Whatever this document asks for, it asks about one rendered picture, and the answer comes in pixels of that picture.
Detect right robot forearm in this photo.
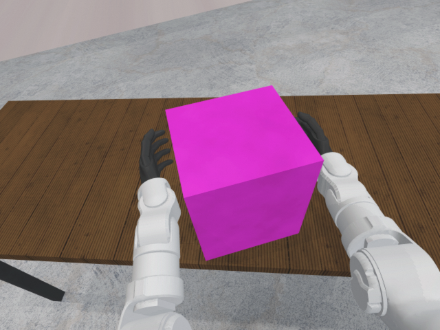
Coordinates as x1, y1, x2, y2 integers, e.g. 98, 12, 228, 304
317, 152, 440, 277

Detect carton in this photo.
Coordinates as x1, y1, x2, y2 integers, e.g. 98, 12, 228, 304
165, 85, 324, 261

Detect left robot forearm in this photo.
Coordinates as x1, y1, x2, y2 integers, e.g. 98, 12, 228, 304
118, 178, 184, 330

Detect robot left hand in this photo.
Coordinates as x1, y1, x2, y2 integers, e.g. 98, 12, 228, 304
139, 129, 173, 184

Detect table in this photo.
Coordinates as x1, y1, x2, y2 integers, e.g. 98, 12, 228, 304
0, 93, 440, 301

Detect left robot upper arm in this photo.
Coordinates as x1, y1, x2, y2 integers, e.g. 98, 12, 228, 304
121, 312, 192, 330

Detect robot right hand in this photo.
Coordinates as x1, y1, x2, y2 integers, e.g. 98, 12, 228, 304
295, 111, 333, 155

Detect right robot upper arm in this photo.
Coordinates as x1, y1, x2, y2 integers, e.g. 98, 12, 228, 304
350, 243, 440, 330

